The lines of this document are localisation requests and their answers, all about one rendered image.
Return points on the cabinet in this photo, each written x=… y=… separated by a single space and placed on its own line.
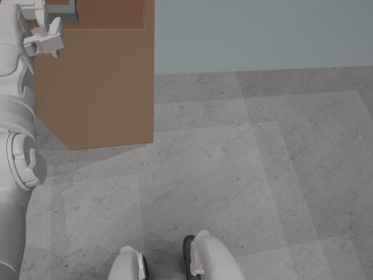
x=100 y=91

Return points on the left robot upper arm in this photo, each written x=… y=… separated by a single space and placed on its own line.
x=22 y=168

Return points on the left robot hand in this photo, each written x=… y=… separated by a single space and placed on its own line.
x=14 y=30

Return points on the right robot shin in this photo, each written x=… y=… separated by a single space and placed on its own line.
x=193 y=269

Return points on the drawer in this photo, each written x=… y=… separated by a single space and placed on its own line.
x=103 y=14

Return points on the left robot forearm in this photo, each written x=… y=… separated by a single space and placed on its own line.
x=18 y=102

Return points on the handle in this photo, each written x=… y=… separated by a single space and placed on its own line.
x=68 y=13

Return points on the robot right foot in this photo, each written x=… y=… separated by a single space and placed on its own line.
x=187 y=257

